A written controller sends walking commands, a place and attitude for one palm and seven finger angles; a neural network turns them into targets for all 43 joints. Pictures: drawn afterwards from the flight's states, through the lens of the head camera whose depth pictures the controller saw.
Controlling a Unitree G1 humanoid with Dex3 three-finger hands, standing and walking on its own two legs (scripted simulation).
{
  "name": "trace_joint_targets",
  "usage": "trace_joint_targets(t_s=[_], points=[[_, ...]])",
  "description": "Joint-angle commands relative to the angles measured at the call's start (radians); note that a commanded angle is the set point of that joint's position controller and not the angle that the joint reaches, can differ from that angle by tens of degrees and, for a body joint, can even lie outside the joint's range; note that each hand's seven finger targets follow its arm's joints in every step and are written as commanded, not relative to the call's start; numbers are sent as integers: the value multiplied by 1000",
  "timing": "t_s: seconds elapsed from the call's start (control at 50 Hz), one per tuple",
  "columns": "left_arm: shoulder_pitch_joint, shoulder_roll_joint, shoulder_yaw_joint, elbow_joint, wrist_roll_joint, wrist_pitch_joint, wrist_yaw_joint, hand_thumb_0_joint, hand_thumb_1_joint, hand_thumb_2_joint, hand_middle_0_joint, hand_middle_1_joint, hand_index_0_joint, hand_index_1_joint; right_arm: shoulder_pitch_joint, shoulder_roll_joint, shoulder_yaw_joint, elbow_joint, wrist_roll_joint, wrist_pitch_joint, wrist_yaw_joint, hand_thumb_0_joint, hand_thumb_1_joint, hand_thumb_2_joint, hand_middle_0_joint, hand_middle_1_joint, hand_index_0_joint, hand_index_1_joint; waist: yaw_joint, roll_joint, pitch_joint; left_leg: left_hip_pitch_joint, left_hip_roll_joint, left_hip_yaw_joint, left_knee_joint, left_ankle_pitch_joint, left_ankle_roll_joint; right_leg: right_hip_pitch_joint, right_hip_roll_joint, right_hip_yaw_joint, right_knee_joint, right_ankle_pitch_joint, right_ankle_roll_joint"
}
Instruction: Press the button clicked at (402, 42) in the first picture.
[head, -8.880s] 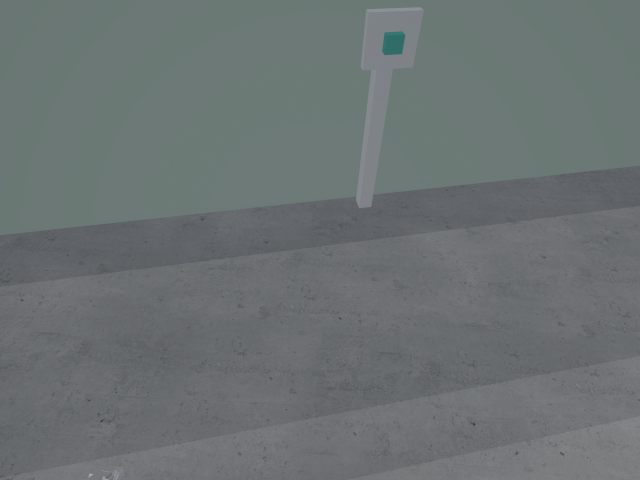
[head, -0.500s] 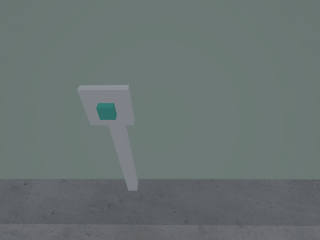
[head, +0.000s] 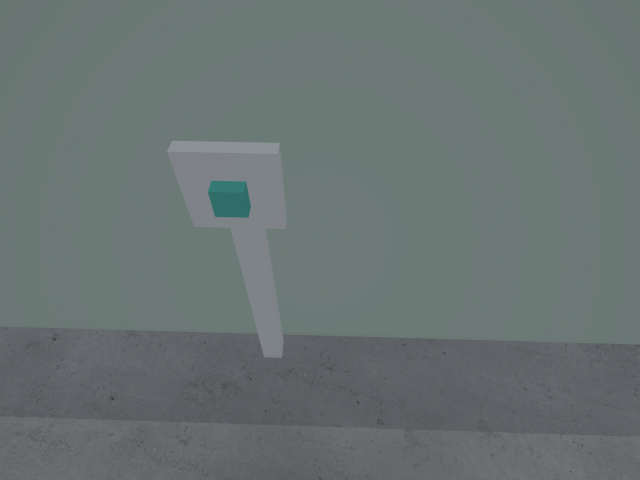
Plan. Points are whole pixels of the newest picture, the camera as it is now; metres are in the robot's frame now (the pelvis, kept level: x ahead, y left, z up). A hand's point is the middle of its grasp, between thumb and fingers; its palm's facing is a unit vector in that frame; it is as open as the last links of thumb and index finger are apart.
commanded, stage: look again from close up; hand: left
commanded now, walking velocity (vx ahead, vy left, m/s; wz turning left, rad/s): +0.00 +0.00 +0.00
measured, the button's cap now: (230, 198) +0.56 +0.20 +0.00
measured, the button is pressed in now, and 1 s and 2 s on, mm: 0 0 0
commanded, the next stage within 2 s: shuffle to correct the standing spot in 0.26 s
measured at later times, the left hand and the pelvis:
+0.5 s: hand out of the picture +0.02 +0.16 -0.17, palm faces +0.01 -0.98 -0.20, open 7.4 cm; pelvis +0.01 -0.02 +0.00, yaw -1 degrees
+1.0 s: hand out of the picture +0.11 +0.14 -0.17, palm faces +0.07 -0.97 -0.25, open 7.3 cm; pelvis +0.07 -0.04 +0.00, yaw +2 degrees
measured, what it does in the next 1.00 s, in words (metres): steps on the spot: right foot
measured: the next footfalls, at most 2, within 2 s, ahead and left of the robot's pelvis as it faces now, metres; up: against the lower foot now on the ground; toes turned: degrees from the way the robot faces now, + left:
right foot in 0.88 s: +0.10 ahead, -0.14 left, +0.00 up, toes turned -1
left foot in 1.16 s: +0.10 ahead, +0.08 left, +0.00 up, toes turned +5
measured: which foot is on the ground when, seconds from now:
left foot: down 0.00-0.90, up 0.92-1.00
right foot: down 0.00-0.70, up 0.72-0.86, down 0.88-1.00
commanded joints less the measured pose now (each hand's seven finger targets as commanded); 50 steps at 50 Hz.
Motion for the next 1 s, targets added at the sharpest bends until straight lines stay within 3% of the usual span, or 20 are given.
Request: trace_joint_targets(t_s=[0.0,0.34,0.38,0.46,0.52,0.56,0.6,0.64,0.66,0.68,0.7,0.72,0.76,0.78,0.82,0.84,0.86,0.88,0.92,0.98], points=[[71,85,13,-36,2,-1,5,0,900,900,-200,-300,-200,-300,42,-107,-17,-40,9,-18,-2,0,-900,-900,200,300,200,300,4,3,45,12,108,-120,-187,342,29,-34,-11,11,-60,166,-64],[52,136,18,-44,3,4,0,0,900,900,-200,-300,-200,-300,-11,-129,-16,-24,12,-13,-5,0,-900,-900,200,300,200,300,4,-19,4,102,95,-69,-176,410,13,-12,-38,33,-94,308,-57],[62,135,20,-37,7,6,-4,0,900,900,-200,-300,-200,-300,1,-133,-16,-19,8,-10,-3,0,-900,-900,200,300,200,300,1,-37,1,92,95,-65,-174,261,20,-16,-28,26,-86,183,-66],[75,140,28,-37,12,6,-18,0,900,900,-200,-300,-200,-300,-14,-127,-22,-33,3,-5,8,0,-900,-900,200,300,200,300,4,-44,100,-8,76,-58,-154,24,26,-72,-27,58,-121,-41,-91],[109,160,39,-30,12,-2,-21,0,900,900,-200,-300,-200,-300,-22,-106,-22,-48,3,-11,11,0,-900,-900,200,300,200,300,14,-112,110,-80,37,1,-42,31,14,-31,-65,120,-155,-10,-123],[153,182,52,-21,10,-9,-19,0,900,900,-200,-300,-200,-300,-39,-86,-19,-64,2,-18,13,0,-900,-900,200,300,200,300,25,-168,94,-132,6,51,55,24,4,25,-127,184,-181,93,-158],[170,185,60,-17,12,-15,-18,0,900,900,-200,-300,-200,-300,-45,-76,-20,-69,3,-25,14,0,-900,-900,200,300,200,300,22,-177,95,-127,6,69,52,2,4,45,-150,181,-162,230,-180],[125,169,58,-27,11,-14,-21,0,900,900,-200,-300,-200,-300,50,-87,-22,-32,4,-36,12,0,-900,-900,200,300,200,300,-33,-47,61,82,29,38,-70,180,23,-60,-78,53,-3,340,-141],[94,134,51,-41,8,-16,-23,0,900,900,-200,-300,-200,-300,167,-141,-34,14,0,-41,1,0,-900,-900,200,300,200,300,-75,116,6,261,135,-113,-106,485,71,-189,11,-42,216,353,-97],[17,96,40,-78,3,-21,-18,0,900,900,-200,-300,-200,-300,283,-188,-45,54,-2,-42,-12,0,-900,-900,200,300,200,300,-109,303,-10,379,279,-301,-174,902,168,-362,80,-94,429,-17,-65],[-50,100,38,-105,-2,-24,-10,0,900,900,-200,-300,-200,-300,302,-175,-37,65,-2,-35,-21,0,-900,-900,200,300,200,300,-110,260,8,431,367,-351,-182,1170,237,-482,56,-15,550,-259,-77],[-90,95,42,-116,-4,-21,-7,0,900,900,-200,-300,-200,-300,250,-151,-31,46,-4,-34,-24,0,-900,-900,200,300,200,300,-94,137,59,352,374,-304,-179,1138,237,-479,6,32,540,-251,-81],[-48,54,42,-108,-6,-7,-15,0,900,900,-200,-300,-200,-300,101,-138,-24,0,-5,-30,-27,0,-900,-900,200,300,200,300,-20,122,91,159,310,-189,-208,929,173,-313,-22,29,349,-197,-73],[6,42,41,-92,-6,1,-18,0,900,900,-200,-300,-200,-300,42,-142,-22,-18,-2,-27,-26,0,-900,-900,200,300,200,300,15,107,77,80,261,-125,-204,854,134,-186,-4,-2,220,-95,-67],[162,80,47,-42,1,-10,-20,0,900,900,-200,-300,-200,-300,-11,-160,-30,-33,15,-27,-25,0,-900,-900,200,300,200,300,80,37,-26,73,157,-38,-75,692,51,33,19,-35,-77,308,-51],[202,145,57,-28,3,-23,-10,0,900,900,-200,-300,-200,-300,25,-128,-32,-35,25,-28,-22,0,-900,-900,200,300,200,300,68,-85,-87,5,98,-24,2,448,5,145,-89,117,-62,661,-92],[198,197,61,-31,2,-26,-5,0,900,900,-200,-300,-200,-300,59,-97,-36,-41,30,-22,-18,0,-900,-900,200,300,200,300,44,-176,-115,-48,24,6,75,83,-28,166,-252,250,-61,996,-184],[185,208,60,-38,0,-24,-2,0,900,900,-200,-300,-200,-300,34,-61,-38,-45,30,-8,-21,0,-900,-900,200,300,200,300,52,-200,-90,-82,3,-2,179,-214,-40,152,-322,264,-78,1216,-252],[115,180,54,-54,12,-15,10,0,900,900,-200,-300,-200,-300,-13,-44,-40,-53,27,14,-20,0,-900,-900,200,300,200,300,50,-291,-44,-148,23,-51,305,-277,-42,106,-319,247,-86,1230,-283],[39,180,61,-98,17,-2,12,0,900,900,-200,-300,-200,-300,-29,-36,-45,-56,25,26,-7,0,-900,-900,200,300,200,300,30,-225,-49,-131,9,-25,250,-202,-53,72,-259,152,-103,1049,-253]])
